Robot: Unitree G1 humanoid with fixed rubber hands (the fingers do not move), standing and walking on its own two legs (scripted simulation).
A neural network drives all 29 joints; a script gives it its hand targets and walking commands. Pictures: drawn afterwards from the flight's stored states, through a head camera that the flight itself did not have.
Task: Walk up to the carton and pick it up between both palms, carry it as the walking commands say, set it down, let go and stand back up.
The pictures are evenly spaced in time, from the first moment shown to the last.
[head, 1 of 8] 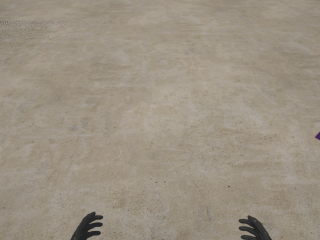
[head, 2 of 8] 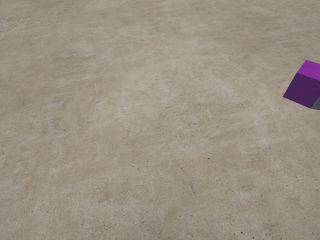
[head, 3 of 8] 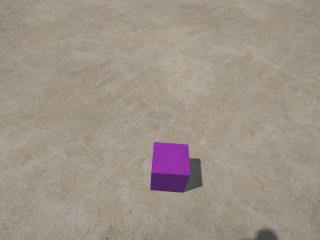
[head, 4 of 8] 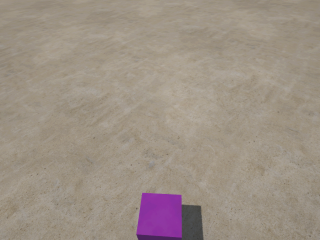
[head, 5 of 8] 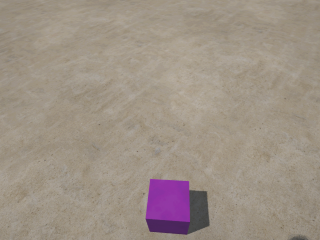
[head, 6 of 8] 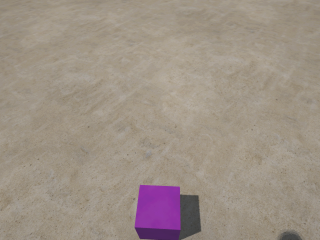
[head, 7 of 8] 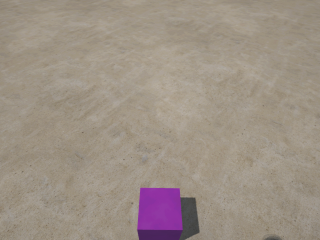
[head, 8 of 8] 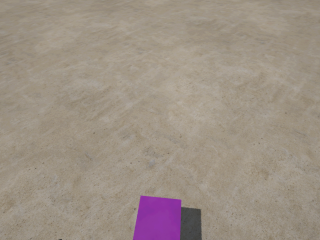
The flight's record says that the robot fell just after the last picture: no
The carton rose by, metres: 0.00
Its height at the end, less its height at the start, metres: +0.00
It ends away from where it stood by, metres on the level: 0.00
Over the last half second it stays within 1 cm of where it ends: yes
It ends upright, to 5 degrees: yes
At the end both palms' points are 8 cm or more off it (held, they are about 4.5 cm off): yes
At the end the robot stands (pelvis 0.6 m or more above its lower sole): yes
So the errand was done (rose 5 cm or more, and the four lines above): no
